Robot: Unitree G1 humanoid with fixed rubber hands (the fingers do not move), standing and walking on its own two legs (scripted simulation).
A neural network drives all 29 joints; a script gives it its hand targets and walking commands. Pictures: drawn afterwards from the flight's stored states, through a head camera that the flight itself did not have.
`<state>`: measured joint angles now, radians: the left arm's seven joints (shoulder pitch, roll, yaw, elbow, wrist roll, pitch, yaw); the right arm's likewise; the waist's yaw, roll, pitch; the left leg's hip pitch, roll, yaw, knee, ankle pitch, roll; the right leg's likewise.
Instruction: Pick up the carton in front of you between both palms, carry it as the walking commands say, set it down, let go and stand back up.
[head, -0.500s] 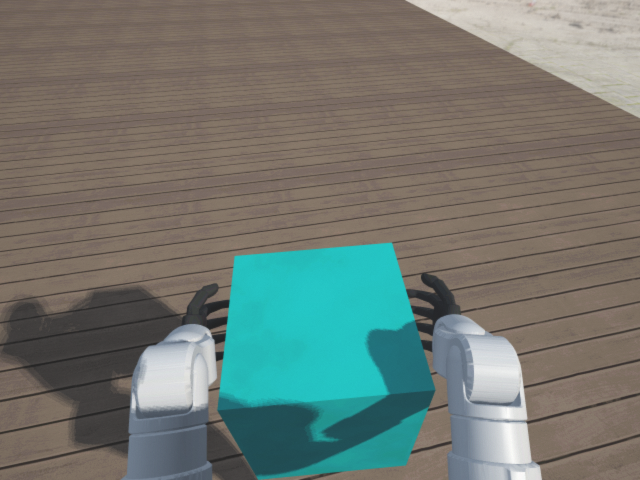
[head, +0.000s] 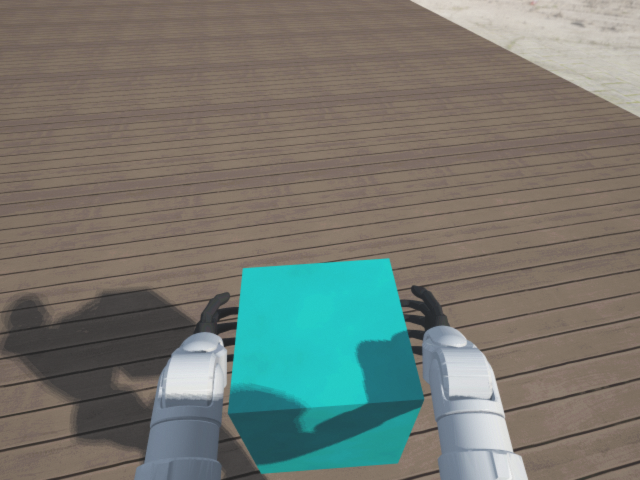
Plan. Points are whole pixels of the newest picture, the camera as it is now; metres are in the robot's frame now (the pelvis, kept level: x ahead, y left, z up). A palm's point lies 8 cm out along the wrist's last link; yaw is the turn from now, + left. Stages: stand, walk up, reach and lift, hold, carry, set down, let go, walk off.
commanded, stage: carry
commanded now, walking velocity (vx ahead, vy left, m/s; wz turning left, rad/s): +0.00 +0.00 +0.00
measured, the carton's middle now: (323, 369) +0.29 +0.00 -0.05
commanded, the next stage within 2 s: hold in 0.38 s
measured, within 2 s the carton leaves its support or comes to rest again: neither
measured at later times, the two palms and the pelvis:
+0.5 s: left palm (213, 350) +0.27 +0.14 +0.04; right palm (443, 347) +0.27 -0.16 +0.04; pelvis -0.01 +0.00 +0.01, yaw -3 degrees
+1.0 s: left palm (216, 331) +0.30 +0.14 +0.05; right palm (448, 352) +0.26 -0.16 +0.05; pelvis -0.01 +0.03 +0.01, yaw -9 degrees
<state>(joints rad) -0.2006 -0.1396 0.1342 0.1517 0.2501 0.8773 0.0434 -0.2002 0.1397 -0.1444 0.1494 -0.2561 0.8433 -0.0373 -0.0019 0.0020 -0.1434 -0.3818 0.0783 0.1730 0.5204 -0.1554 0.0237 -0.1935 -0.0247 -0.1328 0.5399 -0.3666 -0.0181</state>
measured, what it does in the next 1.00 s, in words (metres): stands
